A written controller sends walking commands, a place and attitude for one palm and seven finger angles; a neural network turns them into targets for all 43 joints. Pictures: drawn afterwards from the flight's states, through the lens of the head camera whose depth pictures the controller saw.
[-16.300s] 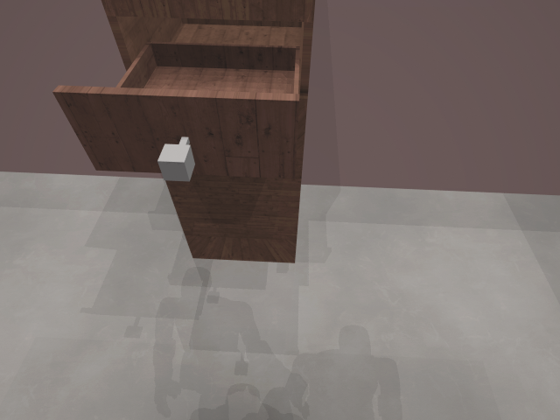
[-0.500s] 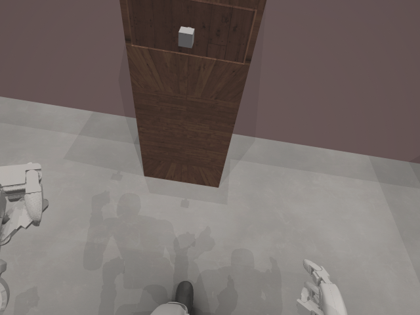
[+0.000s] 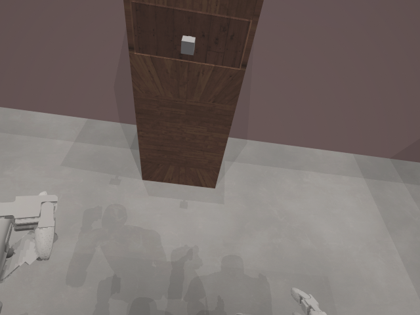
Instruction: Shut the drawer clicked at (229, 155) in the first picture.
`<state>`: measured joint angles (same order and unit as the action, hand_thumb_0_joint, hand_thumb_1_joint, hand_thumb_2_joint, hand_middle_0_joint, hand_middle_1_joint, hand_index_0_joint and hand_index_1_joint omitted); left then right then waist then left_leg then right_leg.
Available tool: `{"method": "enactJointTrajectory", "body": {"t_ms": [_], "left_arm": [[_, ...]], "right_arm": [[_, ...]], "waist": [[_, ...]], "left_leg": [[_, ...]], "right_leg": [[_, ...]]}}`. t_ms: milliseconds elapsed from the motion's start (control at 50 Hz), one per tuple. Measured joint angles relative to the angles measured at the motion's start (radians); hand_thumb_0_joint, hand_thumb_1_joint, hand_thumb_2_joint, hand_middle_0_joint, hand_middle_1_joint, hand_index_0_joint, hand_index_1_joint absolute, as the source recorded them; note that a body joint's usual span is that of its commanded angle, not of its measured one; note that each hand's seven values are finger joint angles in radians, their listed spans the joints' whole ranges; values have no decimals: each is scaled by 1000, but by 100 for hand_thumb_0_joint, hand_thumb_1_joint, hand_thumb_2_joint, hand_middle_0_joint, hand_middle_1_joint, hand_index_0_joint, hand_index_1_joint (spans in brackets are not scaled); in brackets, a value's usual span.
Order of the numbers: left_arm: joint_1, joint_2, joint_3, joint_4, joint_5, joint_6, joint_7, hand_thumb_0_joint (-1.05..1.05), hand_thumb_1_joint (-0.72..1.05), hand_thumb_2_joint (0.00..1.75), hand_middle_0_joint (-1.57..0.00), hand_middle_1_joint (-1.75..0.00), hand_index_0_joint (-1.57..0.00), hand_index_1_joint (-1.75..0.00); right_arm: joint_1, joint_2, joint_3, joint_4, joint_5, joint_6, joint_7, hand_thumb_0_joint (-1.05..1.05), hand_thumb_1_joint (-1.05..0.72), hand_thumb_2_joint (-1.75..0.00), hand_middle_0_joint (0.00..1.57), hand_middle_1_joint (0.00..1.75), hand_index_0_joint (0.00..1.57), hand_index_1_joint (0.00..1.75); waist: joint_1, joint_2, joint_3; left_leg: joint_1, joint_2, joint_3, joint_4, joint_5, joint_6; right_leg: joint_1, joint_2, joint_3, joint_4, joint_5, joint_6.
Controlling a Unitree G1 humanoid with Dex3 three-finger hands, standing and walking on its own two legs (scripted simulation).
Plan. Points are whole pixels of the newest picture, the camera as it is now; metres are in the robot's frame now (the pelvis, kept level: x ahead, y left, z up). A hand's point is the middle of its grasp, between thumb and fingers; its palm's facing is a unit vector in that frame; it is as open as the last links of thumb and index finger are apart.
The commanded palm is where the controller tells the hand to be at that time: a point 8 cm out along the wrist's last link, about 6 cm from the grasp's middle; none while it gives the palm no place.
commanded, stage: stop stepping back and stand still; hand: left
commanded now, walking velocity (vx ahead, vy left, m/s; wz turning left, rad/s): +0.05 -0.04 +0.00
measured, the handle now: (188, 42) +0.91 +0.12 +0.09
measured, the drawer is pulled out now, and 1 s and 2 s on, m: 0.00 0.00 0.00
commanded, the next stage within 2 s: let the arm hang, fingers relaxed in 0.64 s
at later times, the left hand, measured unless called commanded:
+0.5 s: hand (92, 196) +0.24 +0.20 +0.16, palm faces +0.34 -0.76 -0.55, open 3.2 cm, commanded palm +0.18 +0.24 +0.16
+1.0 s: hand out of the picture +0.12 +0.17 -0.16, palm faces -0.01 -0.95 -0.30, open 3.0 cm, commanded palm none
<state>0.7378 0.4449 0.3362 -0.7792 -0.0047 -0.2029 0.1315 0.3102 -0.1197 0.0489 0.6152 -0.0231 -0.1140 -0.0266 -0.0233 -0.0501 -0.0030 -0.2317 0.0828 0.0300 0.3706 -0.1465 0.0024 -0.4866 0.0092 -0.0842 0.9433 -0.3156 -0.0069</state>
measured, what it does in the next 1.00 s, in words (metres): steps on the spot: right foot, then right foot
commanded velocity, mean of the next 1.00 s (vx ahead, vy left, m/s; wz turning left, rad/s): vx -0.03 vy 0.06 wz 0.00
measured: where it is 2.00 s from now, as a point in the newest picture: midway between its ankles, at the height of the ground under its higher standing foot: outside the picture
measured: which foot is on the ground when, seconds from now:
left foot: down 0.00-1.00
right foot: up 0.00-0.14, down 0.16-0.76, up 0.78-0.92, down 0.94-1.00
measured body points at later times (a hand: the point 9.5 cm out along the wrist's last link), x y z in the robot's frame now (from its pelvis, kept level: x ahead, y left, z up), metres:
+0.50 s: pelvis +0.04 -0.03 -0.02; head +0.06 -0.05 +0.43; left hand +0.22 +0.23 +0.19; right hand +0.22 -0.29 -0.11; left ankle +0.08 +0.09 -0.75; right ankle -0.04 -0.12 -0.74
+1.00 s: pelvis +0.01 -0.03 -0.04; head +0.03 -0.04 +0.41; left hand +0.12 +0.22 -0.14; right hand +0.13 -0.29 -0.16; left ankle +0.06 +0.08 -0.75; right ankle +0.04 -0.15 -0.75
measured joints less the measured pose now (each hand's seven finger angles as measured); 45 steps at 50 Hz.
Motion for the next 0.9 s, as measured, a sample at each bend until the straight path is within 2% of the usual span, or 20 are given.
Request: {"method": "enactJointTrajectory", "body": {"t_ms": [60,120,140,160,180,220,280,340,400,460,500,540,580,600,680,740,760,800,840,900], "left_arm": [[-2,27,44,71,-1,-3,22,1,89,90,-141,-160,-140,-160],[-56,25,84,183,-9,23,42,1,89,90,-141,-160,-141,-160],[-73,22,94,208,-12,33,46,1,89,90,-141,-160,-140,-160],[-84,21,105,222,-15,39,48,1,89,90,-141,-160,-140,-160],[-108,0,94,241,-15,41,44,1,89,90,-141,-160,-140,-160],[-152,-55,37,272,-11,41,30,1,89,90,-141,-160,-140,-160],[-145,-90,-18,256,-13,23,19,1,89,90,-141,-160,-140,-160],[-89,-82,-8,194,-11,-11,18,1,89,89,-141,-160,-140,-160],[-59,-53,31,158,-14,-45,25,1,89,89,-141,-160,-140,-160],[-85,-29,57,188,-19,-57,24,1,89,89,-141,-160,-140,-160],[-104,-22,63,216,-16,-47,20,1,89,89,-141,-160,-140,-160],[-111,-21,70,232,-14,-37,16,1,89,89,-141,-160,-140,-160],[-106,-38,69,240,-14,-34,14,1,89,89,-141,-160,-140,-160],[-99,-50,62,241,-15,-33,12,1,89,90,-141,-160,-140,-160],[-73,-72,30,224,-14,-32,7,1,89,89,-141,-160,-140,-160],[-51,-76,24,194,-15,-29,13,1,89,89,-141,-160,-140,-160],[-83,-69,0,247,0,-44,0,1,89,89,-141,-160,-140,-160],[-219,-58,-97,468,20,20,-45,0,89,90,-140,-160,-140,-159],[-349,-78,-179,731,30,125,-73,0,90,90,-138,-158,-138,-158],[-466,-124,-249,1067,38,224,-96,0,90,90,-132,-152,-132,-152]], "right_arm": [[1,-16,-16,10,-1,21,-30,2,-89,-89,20,30,21,30],[-19,-36,-29,10,3,33,-47,2,-89,-89,20,30,21,30],[-29,-41,-32,6,5,34,-48,2,-89,-89,20,30,21,30],[-42,-46,-33,-2,8,33,-47,2,-90,-89,20,30,21,30],[-63,-62,-37,0,13,32,-45,2,-90,-89,20,30,21,30],[-102,-99,-48,26,19,37,-41,2,-90,-89,20,30,21,30],[-117,-112,-57,41,37,37,-39,2,-90,-89,20,30,21,30],[-114,-108,-58,7,40,38,-50,2,-90,-89,20,30,21,30],[-115,-118,-65,-27,37,34,-58,2,-90,-89,20,30,20,30],[-133,-116,-74,-33,42,36,-55,2,-90,-89,20,30,20,30],[-134,-110,-77,-43,42,30,-46,2,-90,-89,19,30,20,30],[-132,-101,-71,-50,43,21,-39,2,-90,-89,19,30,20,30],[-138,-96,-61,-49,45,23,-33,2,-90,-89,19,30,20,30],[-142,-95,-58,-45,45,29,-30,2,-90,-89,20,30,20,30],[-126,-86,-46,-25,45,49,-28,2,-90,-89,20,30,20,30],[-103,-90,-39,-25,38,50,-38,2,-90,-89,20,30,21,30],[-104,-102,-48,2,31,25,-21,2,-90,-89,20,30,21,30],[-123,-148,-62,55,22,27,14,2,-90,-89,20,30,21,30],[-148,-182,-63,95,10,57,27,1,-90,-89,20,30,21,30],[-166,-189,-56,126,-8,89,29,1,-90,-89,20,30,21,30]], "waist": [[15,40,-28],[21,64,-40],[22,57,-41],[24,35,-41],[29,45,-32],[25,95,-5],[17,81,6],[13,42,15],[14,36,31],[16,33,42],[12,50,40],[11,62,34],[13,83,34],[12,92,39],[28,72,50],[30,61,48],[30,70,40],[21,105,35],[3,127,34],[-14,110,52]], "left_leg": [[12,10,5,-54,21,-2],[-7,0,11,-28,8,-11],[-26,-13,20,7,-10,-15],[-55,-36,36,60,-36,-19],[-90,-35,39,131,-72,-19],[-143,-31,1,283,-158,-6],[-170,-64,1,377,-202,7],[-146,-76,27,301,-165,16],[-94,-83,38,175,-30,17],[-71,-96,48,163,-75,8],[-70,-94,39,159,-79,8],[-83,-92,32,161,-76,3],[-109,-76,25,180,-78,-2],[-121,-69,17,200,-76,1],[-145,-83,8,292,-159,18],[-92,-83,15,188,-51,20],[-97,-86,9,183,-62,17],[-119,-103,-14,209,-94,25],[-137,-124,-30,219,-94,37],[-145,-143,-35,225,-76,38]], "right_leg": [[98,5,-34,-151,-87,-7],[234,12,-47,-348,-145,-20],[279,6,-33,-423,-125,-26],[318,-12,-3,-493,-62,-38],[316,-12,8,-508,33,-43],[313,8,-3,-462,9,-41],[331,-7,0,-439,-54,-36],[341,-20,13,-415,-83,-38],[337,-24,20,-352,-124,-29],[286,-45,28,-229,-107,8],[281,-39,32,-230,-97,17],[311,-33,27,-317,-118,12],[326,-12,22,-388,-117,-36],[327,-3,18,-400,-99,-43],[333,-5,25,-426,-71,-35],[338,-7,24,-416,-82,-30],[307,-12,14,-367,-82,-22],[224,-21,22,-207,-101,-5],[143,-17,80,-71,-218,10],[97,-21,135,-67,-239,14]]}}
